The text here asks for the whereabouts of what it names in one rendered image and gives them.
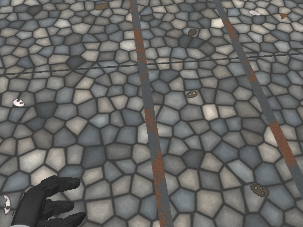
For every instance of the left robot hand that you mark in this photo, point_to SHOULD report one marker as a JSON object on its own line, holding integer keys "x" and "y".
{"x": 34, "y": 210}

